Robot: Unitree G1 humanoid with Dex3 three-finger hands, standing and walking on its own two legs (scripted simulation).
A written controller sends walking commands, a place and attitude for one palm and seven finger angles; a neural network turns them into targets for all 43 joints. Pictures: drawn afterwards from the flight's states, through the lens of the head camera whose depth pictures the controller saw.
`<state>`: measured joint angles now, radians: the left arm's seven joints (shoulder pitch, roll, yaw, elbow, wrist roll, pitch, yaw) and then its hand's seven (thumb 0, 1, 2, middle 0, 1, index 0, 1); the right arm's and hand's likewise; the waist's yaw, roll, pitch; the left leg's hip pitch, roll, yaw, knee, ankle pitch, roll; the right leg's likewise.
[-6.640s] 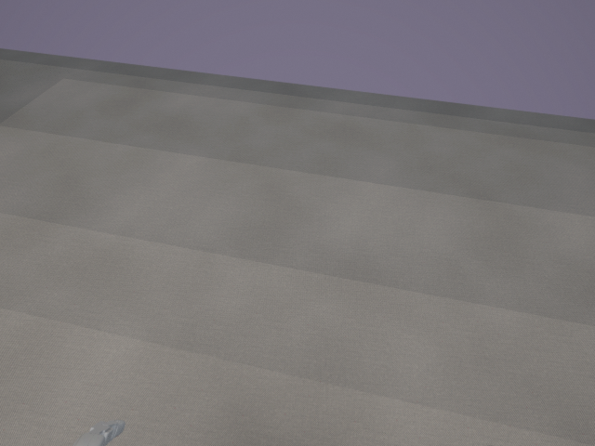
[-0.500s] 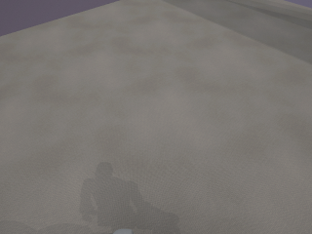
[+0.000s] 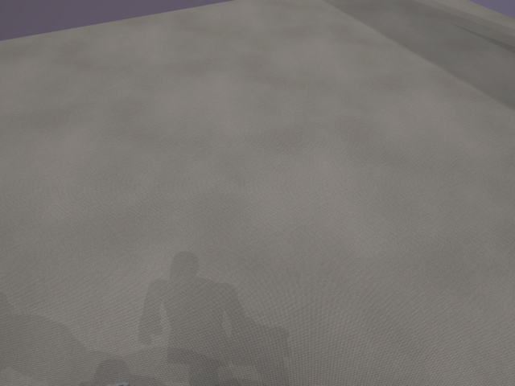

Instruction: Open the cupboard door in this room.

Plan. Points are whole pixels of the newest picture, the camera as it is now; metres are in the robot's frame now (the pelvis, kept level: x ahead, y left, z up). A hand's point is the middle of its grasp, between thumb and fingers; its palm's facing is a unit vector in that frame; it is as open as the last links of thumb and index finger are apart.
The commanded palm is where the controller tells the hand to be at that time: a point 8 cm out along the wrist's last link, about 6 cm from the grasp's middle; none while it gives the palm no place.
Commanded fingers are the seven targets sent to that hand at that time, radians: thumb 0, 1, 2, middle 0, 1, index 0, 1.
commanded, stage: turn or walk to find it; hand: left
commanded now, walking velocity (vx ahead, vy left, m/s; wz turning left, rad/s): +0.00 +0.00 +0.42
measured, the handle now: out of the picture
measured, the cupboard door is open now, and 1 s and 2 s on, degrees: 0 0 0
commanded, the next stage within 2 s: none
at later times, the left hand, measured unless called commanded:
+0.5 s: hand out of the picture -0.03 +0.17 -0.16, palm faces +0.27 -0.93 -0.24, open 7.4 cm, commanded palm none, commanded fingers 0.00 0.90 0.90 -0.20 -0.30 -0.20 -0.30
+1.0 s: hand out of the picture -0.08 +0.21 -0.16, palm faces +0.43 -0.86 -0.26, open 7.4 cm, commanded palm none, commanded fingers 0.00 0.90 0.90 -0.20 -0.30 -0.20 -0.30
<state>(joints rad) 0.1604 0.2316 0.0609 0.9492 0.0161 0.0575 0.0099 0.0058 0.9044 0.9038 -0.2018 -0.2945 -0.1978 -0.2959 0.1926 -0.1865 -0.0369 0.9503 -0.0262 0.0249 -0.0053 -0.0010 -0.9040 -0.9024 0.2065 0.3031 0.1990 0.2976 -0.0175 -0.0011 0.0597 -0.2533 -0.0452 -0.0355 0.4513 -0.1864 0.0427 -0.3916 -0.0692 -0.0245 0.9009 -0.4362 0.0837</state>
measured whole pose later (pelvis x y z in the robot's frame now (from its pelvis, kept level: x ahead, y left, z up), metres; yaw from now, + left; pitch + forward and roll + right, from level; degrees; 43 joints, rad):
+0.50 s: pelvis -0.04 -0.03 +0.00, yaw +15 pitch -1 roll +1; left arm 0.22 0.18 0.04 0.95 0.03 0.01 0.01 0.00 0.90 0.90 -0.21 -0.30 -0.20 -0.30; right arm 0.23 -0.24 -0.07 1.01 -0.02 0.08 0.01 0.00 -0.91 -0.90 0.20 0.30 0.19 0.30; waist 0.00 0.01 0.08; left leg -0.37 0.05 0.01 0.89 -0.44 -0.08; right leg -0.23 -0.12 -0.23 0.54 -0.28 -0.01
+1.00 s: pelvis -0.08 -0.02 +0.00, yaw +25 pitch +0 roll +0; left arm 0.15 0.23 0.06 0.94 0.01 0.06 0.01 0.01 0.90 0.90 -0.20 -0.29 -0.20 -0.30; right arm 0.20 -0.19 -0.04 0.95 -0.03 0.03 -0.01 0.00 -0.90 -0.90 0.21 0.30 0.20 0.30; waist -0.02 0.01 0.07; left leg -0.26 -0.05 -0.04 0.46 -0.19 0.03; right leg -0.38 -0.06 -0.03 0.87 -0.44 0.08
